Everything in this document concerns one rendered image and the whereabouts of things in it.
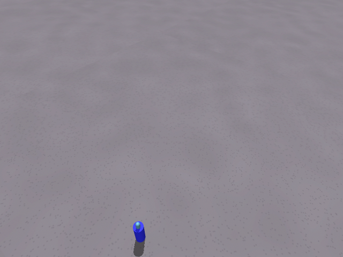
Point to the bottle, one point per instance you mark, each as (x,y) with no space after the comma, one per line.
(139,231)

